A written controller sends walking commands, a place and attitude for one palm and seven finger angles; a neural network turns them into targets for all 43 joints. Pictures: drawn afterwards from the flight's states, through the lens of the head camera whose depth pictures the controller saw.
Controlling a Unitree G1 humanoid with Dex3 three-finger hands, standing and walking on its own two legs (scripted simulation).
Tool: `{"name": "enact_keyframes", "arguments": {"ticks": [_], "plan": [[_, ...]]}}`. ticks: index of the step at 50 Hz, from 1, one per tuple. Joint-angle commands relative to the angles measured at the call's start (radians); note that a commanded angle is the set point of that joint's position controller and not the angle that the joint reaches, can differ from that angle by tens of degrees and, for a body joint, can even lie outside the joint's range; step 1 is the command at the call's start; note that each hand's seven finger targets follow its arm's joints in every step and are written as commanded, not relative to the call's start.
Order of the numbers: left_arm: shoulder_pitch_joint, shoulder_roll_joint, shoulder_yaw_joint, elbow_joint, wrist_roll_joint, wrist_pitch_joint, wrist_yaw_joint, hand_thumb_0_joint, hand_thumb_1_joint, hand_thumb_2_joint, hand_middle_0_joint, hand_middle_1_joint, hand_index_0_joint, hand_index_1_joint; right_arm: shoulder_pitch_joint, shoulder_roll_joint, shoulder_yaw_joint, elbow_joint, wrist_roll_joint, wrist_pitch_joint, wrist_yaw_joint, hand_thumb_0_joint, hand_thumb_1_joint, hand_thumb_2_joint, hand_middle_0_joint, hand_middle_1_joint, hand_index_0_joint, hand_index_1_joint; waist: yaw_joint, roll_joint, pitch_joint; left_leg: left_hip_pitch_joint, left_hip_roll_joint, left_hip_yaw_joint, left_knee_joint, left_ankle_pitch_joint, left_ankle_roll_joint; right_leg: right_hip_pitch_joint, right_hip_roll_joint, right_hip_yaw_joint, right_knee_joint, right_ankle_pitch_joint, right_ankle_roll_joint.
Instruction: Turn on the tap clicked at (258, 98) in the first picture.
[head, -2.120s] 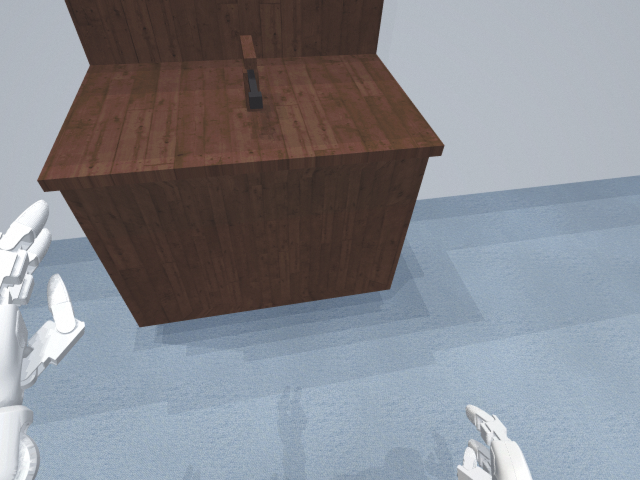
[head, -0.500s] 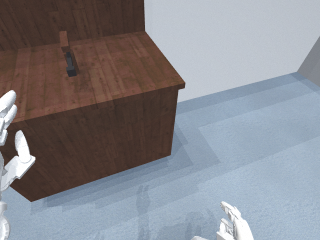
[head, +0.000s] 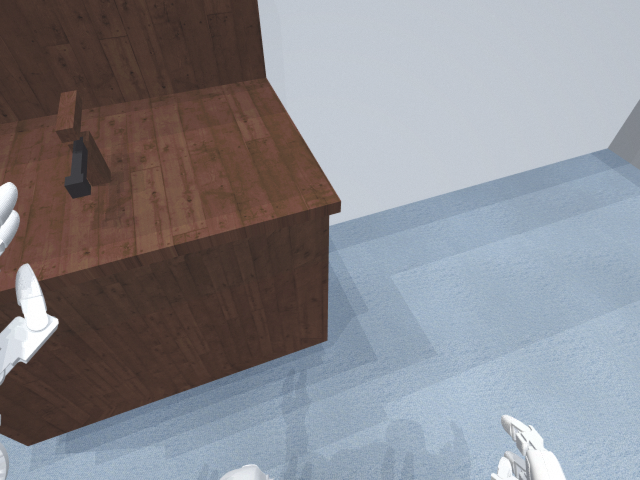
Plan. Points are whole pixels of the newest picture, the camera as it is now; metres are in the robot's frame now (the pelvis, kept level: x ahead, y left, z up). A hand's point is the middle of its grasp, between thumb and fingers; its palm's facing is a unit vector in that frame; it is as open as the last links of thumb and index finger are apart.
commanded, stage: take the last steps up to it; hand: left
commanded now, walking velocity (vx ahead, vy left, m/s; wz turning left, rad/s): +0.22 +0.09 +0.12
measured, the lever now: (78, 186) +0.54 +0.43 +0.06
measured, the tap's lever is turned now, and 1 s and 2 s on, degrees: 0 0 0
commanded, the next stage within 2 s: come to a stop and stand still in 0.42 s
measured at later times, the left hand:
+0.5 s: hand (96, 260) +0.29 +0.24 +0.18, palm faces +0.49 -0.74 -0.46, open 7.4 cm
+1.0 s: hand (104, 234) +0.32 +0.25 +0.17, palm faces +0.44 -0.80 -0.40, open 7.4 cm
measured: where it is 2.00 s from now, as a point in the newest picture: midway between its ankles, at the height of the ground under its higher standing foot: outside the picture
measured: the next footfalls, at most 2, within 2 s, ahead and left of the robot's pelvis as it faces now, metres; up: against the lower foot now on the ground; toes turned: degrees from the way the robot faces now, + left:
left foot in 0.14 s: +0.14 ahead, +0.13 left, +0.00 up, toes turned +9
right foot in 0.46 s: +0.14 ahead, -0.12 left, +0.00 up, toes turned -2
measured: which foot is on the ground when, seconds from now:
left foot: up 0.00-0.12, down 0.14-0.48, up 0.50-0.78, down 0.80-1.00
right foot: down 0.00-0.18, up 0.20-0.44, down 0.46-1.00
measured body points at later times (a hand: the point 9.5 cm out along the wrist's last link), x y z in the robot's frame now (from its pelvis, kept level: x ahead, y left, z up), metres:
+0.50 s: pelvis +0.09 -0.01 -0.01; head +0.10 -0.04 +0.43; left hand +0.25 +0.27 +0.20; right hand +0.25 -0.21 -0.13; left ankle +0.10 +0.12 -0.74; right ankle +0.12 -0.11 -0.74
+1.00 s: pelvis +0.11 -0.01 +0.00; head +0.13 +0.01 +0.45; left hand +0.29 +0.29 +0.20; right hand +0.30 -0.22 -0.07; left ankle +0.15 +0.11 -0.74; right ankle +0.10 -0.12 -0.73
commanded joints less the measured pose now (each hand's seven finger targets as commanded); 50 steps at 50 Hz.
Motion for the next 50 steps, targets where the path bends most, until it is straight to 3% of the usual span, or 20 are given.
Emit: {"name": "enact_keyframes", "arguments": {"ticks": [1, 6, 7, 8, 9, 10, 12, 14, 21, 22, 23, 24, 25, 27, 30, 34, 39, 42, 44, 50], "plan": [[-0.108, 0.144, 0.067, -0.163, -0.007, -0.034, 0.029, 0.000, 0.900, 0.900, -0.200, -0.300, -0.200, -0.300, -0.085, -0.047, -0.004, -0.155, 0.000, -0.049, -0.007, 0.000, -0.900, -0.900, 0.200, 0.300, 0.200, 0.300, 0.035, -0.094, -0.090, 0.014, -0.014, 0.021, -0.106, 0.001, 0.012, 0.115, -0.308, 0.260, -0.136, 0.368, -0.055], [-0.259, 0.162, 0.036, -0.193, -0.003, -0.037, 0.031, 0.000, 0.900, 0.900, -0.200, -0.300, -0.200, -0.300, -0.068, -0.058, -0.002, -0.147, 0.000, -0.046, -0.021, 0.000, -0.900, -0.900, 0.200, 0.300, 0.200, 0.300, -0.001, 0.023, -0.086, 0.311, -0.042, 0.009, -0.297, 0.082, 0.045, -0.034, -0.234, 0.195, 0.103, 0.364, 0.006], [-0.265, 0.164, 0.042, -0.194, -0.006, -0.041, 0.032, 0.000, 0.900, 0.900, -0.200, -0.300, -0.200, -0.300, -0.067, -0.070, -0.003, -0.151, 0.002, -0.047, -0.024, 0.000, -0.900, -0.900, 0.200, 0.300, 0.200, 0.300, -0.009, 0.138, -0.111, 0.414, 0.051, -0.146, -0.340, 0.169, 0.107, -0.140, -0.156, 0.147, 0.261, 0.310, 0.054], [-0.254, 0.160, 0.050, -0.189, -0.012, -0.046, 0.032, 0.000, 0.900, 0.900, -0.200, -0.300, -0.200, -0.300, -0.069, -0.068, 0.001, -0.153, 0.005, -0.048, -0.017, 0.000, -0.900, -0.900, 0.200, 0.300, 0.200, 0.300, 0.006, 0.273, -0.141, 0.538, 0.215, -0.401, -0.361, 0.352, 0.208, -0.301, -0.046, 0.101, 0.442, -0.045, 0.096], [-0.238, 0.171, 0.047, -0.160, -0.007, -0.053, 0.023, 0.000, 0.900, 0.900, -0.200, -0.300, -0.200, -0.300, -0.081, -0.047, 0.011, -0.161, 0.003, -0.054, -0.014, 0.000, -0.900, -0.900, 0.200, 0.300, 0.200, 0.300, 0.018, 0.311, -0.131, 0.537, 0.304, -0.560, -0.418, 0.340, 0.269, -0.394, -0.016, 0.158, 0.598, -0.317, 0.091], [-0.233, 0.206, 0.067, -0.149, -0.002, -0.045, 0.021, 0.000, 0.900, 0.900, -0.200, -0.300, -0.200, -0.300, -0.093, -0.038, 0.026, -0.146, -0.014, -0.056, -0.016, 0.000, -0.900, -0.900, 0.200, 0.300, 0.200, 0.300, 0.011, 0.256, -0.091, 0.432, 0.334, -0.620, -0.464, 0.214, 0.293, -0.409, -0.041, 0.211, 0.675, -0.313, 0.090], [-0.211, 0.179, 0.074, -0.175, -0.002, -0.035, 0.013, 0.000, 0.900, 0.900, -0.200, -0.300, -0.200, -0.300, -0.103, -0.052, 0.002, -0.132, 0.002, -0.055, -0.008, 0.000, -0.900, -0.900, 0.200, 0.300, 0.200, 0.300, 0.019, 0.138, -0.047, 0.315, 0.289, -0.461, -0.464, 0.091, 0.270, -0.386, -0.078, 0.217, 0.613, -0.253, 0.098], [-0.125, 0.169, 0.101, -0.224, -0.007, -0.037, 0.012, 0.000, 0.900, 0.900, -0.200, -0.300, -0.200, -0.300, -0.103, -0.065, -0.008, -0.133, 0.003, -0.065, -0.003, 0.000, -0.900, -0.900, 0.200, 0.300, 0.200, 0.300, 0.029, 0.171, -0.096, 0.266, 0.203, -0.276, -0.452, 0.051, 0.205, -0.282, -0.064, 0.148, 0.486, -0.167, 0.106], [-0.094, 0.119, 0.078, -0.163, -0.007, -0.017, 0.017, 0.000, 0.900, 0.900, -0.200, -0.300, -0.200, -0.300, -0.087, -0.058, 0.006, -0.109, 0.008, -0.091, -0.012, 0.000, -0.900, -0.900, 0.200, 0.300, 0.200, 0.300, 0.020, 0.164, -0.133, 0.165, 0.135, -0.125, -0.337, -0.057, 0.111, -0.017, -0.003, 0.031, 0.074, -0.031, 0.134], [-0.124, 0.121, 0.071, -0.139, 0.000, -0.013, 0.020, 0.000, 0.900, 0.900, -0.200, -0.300, -0.200, -0.300, -0.089, -0.056, 0.005, -0.106, 0.011, -0.089, -0.016, 0.000, -0.900, -0.900, 0.200, 0.300, 0.200, 0.300, 0.019, 0.107, -0.131, 0.138, 0.102, -0.095, -0.264, -0.114, 0.087, 0.026, -0.023, 0.064, -0.012, -0.001, 0.124], [-0.156, 0.134, 0.068, -0.130, 0.011, -0.015, 0.021, 0.000, 0.900, 0.900, -0.200, -0.300, -0.200, -0.300, -0.079, -0.044, 0.004, -0.104, 0.008, -0.084, -0.018, 0.000, -0.900, -0.900, 0.200, 0.300, 0.200, 0.300, 0.009, -0.037, -0.132, 0.085, 0.031, -0.045, -0.110, -0.177, 0.054, 0.045, -0.129, 0.239, -0.103, -0.004, 0.076], [-0.166, 0.152, 0.064, -0.108, 0.013, -0.002, 0.021, 0.000, 0.900, 0.900, -0.200, -0.300, -0.200, -0.300, -0.085, -0.026, 0.012, -0.110, 0.007, -0.080, -0.019, 0.000, -0.900, -0.900, 0.200, 0.300, 0.200, 0.300, 0.008, -0.239, -0.100, -0.044, -0.070, -0.003, 0.079, -0.263, 0.014, 0.060, -0.305, 0.548, -0.187, 0.033, -0.012], [-0.217, 0.173, 0.068, -0.117, 0.005, 0.002, 0.023, 0.000, 0.900, 0.900, -0.200, -0.300, -0.200, -0.300, -0.129, -0.036, 0.014, -0.112, 0.003, -0.087, -0.018, 0.000, -0.900, -0.900, 0.200, 0.300, 0.200, 0.300, 0.033, -0.265, -0.083, -0.121, -0.069, -0.056, 0.253, -0.307, 0.000, 0.069, -0.416, 0.665, -0.222, 0.085, -0.078], [-0.219, 0.164, 0.067, -0.103, 0.004, -0.007, 0.017, 0.000, 0.900, 0.900, -0.200, -0.300, -0.200, -0.300, -0.118, -0.050, 0.009, -0.090, 0.001, -0.089, -0.012, 0.000, -0.900, -0.900, 0.200, 0.300, 0.200, 0.300, 0.017, -0.189, -0.053, -0.137, -0.032, -0.140, 0.368, -0.209, -0.022, 0.059, -0.390, 0.576, -0.190, 0.310, -0.092], [-0.164, 0.157, 0.073, -0.125, 0.011, -0.033, 0.021, 0.000, 0.900, 0.900, -0.200, -0.300, -0.200, -0.300, -0.144, -0.025, 0.028, -0.094, -0.003, -0.065, -0.015, 0.000, -0.900, -0.900, 0.200, 0.300, 0.200, 0.300, 0.014, -0.113, -0.098, -0.014, -0.033, -0.095, 0.169, -0.182, -0.028, 0.102, -0.313, 0.287, -0.052, 0.807, -0.029], [-0.069, 0.166, 0.109, -0.186, 0.005, -0.038, 0.035, 0.000, 0.900, 0.900, -0.200, -0.300, -0.200, -0.300, -0.154, -0.027, 0.016, -0.143, -0.006, -0.058, -0.021, 0.000, -0.900, -0.900, 0.200, 0.300, 0.200, 0.300, 0.039, -0.143, -0.140, 0.064, -0.061, -0.041, -0.047, -0.106, -0.029, 0.164, -0.294, 0.246, -0.028, 0.874, -0.020], [0.002, 0.160, 0.113, -0.274, -0.014, -0.024, 0.042, 0.000, 0.900, 0.900, -0.200, -0.300, -0.200, -0.300, -0.107, -0.045, -0.001, -0.169, -0.004, -0.030, -0.022, 0.000, -0.900, -0.900, 0.200, 0.300, 0.200, 0.300, 0.010, -0.030, -0.211, 0.290, -0.035, -0.053, -0.332, 0.331, -0.024, 0.110, -0.191, 0.202, 0.083, 0.680, 0.057], [0.029, 0.153, 0.096, -0.243, -0.017, -0.026, 0.027, 0.000, 0.900, 0.900, -0.200, -0.300, -0.200, -0.300, -0.085, -0.081, -0.022, -0.185, 0.007, -0.047, -0.012, 0.000, -0.900, -0.900, 0.200, 0.300, 0.200, 0.300, 0.035, 0.206, -0.218, 0.428, 0.206, -0.265, -0.348, 0.845, 0.086, -0.130, -0.029, 0.171, 0.218, -0.149, 0.104], [-0.025, 0.159, 0.096, -0.250, -0.010, -0.022, 0.018, 0.000, 0.900, 0.900, -0.200, -0.300, -0.200, -0.300, -0.100, -0.068, -0.007, -0.168, -0.019, -0.060, -0.010, 0.000, -0.900, -0.900, 0.200, 0.300, 0.200, 0.300, 0.029, 0.299, -0.143, 0.340, 0.233, -0.302, -0.404, 0.751, 0.123, -0.145, -0.015, 0.171, 0.280, -0.233, 0.107], [-0.090, 0.119, 0.029, -0.247, -0.009, 0.011, 0.017, 0.000, 0.900, 0.900, -0.200, -0.300, -0.200, -0.300, -0.082, -0.077, 0.004, -0.140, -0.005, -0.096, -0.001, 0.000, -0.900, -0.900, 0.200, 0.300, 0.200, 0.300, 0.009, 0.221, -0.175, 0.340, 0.169, -0.197, -0.378, 0.461, 0.075, -0.047, 0.015, 0.150, 0.040, -0.053, 0.112]]}}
